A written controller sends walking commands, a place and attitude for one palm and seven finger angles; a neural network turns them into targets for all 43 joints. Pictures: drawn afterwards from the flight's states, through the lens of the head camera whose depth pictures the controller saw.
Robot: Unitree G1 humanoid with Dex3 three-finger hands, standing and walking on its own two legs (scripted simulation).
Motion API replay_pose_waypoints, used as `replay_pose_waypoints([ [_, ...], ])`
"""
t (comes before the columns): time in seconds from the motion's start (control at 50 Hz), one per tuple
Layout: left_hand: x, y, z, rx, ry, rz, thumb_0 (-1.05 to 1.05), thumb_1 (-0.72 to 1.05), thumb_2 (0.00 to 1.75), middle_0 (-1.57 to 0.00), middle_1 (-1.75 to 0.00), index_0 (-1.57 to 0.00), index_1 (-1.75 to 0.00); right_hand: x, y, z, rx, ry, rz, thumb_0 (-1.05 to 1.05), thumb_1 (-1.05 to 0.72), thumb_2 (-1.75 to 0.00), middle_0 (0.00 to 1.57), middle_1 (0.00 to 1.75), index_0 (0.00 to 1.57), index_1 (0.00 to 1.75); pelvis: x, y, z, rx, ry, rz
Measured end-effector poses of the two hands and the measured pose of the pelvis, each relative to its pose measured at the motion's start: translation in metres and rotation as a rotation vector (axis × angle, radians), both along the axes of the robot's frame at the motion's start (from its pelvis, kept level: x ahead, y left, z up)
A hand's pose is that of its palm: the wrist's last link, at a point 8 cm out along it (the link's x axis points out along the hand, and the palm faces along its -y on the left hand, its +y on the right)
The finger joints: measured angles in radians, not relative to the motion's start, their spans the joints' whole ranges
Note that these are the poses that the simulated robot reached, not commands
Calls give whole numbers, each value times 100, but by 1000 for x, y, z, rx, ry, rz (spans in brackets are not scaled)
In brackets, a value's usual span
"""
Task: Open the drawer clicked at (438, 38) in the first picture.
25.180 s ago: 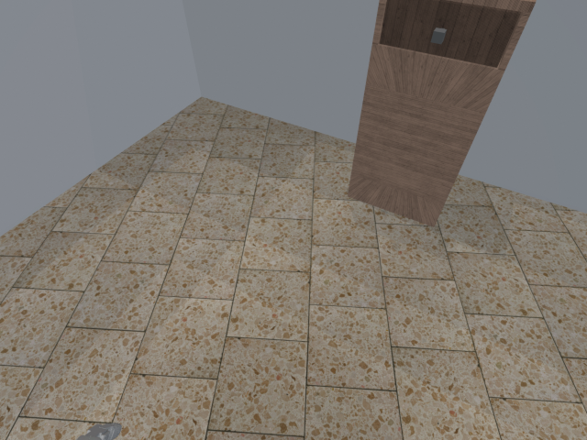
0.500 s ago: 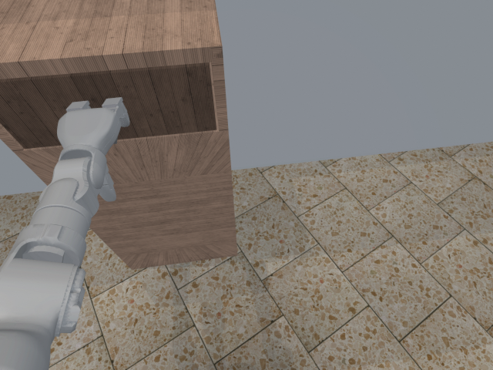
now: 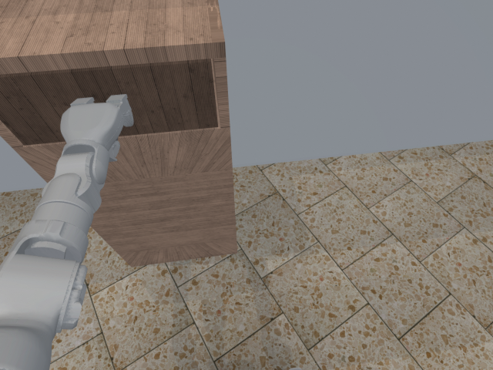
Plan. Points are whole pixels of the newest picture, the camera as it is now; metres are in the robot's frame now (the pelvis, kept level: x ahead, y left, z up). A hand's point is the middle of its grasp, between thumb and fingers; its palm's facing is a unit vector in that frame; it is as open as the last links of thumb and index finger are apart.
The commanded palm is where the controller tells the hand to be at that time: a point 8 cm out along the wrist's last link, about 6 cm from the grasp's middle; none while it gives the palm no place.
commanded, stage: close the thumb around the handle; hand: left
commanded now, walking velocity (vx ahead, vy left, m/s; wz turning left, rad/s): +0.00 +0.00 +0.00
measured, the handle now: (106, 120) +0.53 +0.24 +0.08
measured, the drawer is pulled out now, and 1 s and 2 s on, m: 0.00 0.07 0.20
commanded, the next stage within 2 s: pull the drawer open in 0.18 s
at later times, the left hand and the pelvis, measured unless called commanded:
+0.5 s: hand (108, 151) +0.47 +0.23 +0.06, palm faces -0.04 -0.01 -1.00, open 6.1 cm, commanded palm +0.43 +0.22 +0.12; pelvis +0.01 -0.01 +0.00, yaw +0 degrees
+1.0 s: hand (104, 184) +0.40 +0.22 +0.06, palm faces -0.01 -0.03 -1.00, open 6.0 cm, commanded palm +0.37 +0.22 +0.12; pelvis +0.01 -0.01 +0.01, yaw +1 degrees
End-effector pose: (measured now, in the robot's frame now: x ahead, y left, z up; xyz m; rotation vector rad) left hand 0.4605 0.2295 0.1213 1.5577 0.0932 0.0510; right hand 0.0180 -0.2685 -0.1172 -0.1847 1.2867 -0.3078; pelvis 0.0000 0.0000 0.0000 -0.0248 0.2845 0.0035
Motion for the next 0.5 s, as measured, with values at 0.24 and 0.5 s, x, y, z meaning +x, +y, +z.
replay_pose_waypoints([
  [0.24, -2, -2, -4, 22, 17, 16, -2, 60, 78, -36, -134, -42, -135, -2, 3, -4, 22, 11, 0, 1, -90, -90, 20, 30, 20, 30, 0, -2, 1, 2, -7, 5],
  [0.5, -8, -2, -4, 4, 14, 17, -1, 61, 77, -36, -135, -42, -135, 16, -7, 0, 11, -25, 9, 1, -90, -90, 20, 30, 20, 30, 7, -5, 3, 5, -12, -1],
])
